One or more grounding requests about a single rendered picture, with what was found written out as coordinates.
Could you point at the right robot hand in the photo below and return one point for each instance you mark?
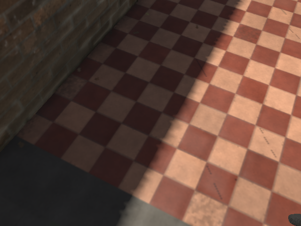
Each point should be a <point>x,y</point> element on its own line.
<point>295,219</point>

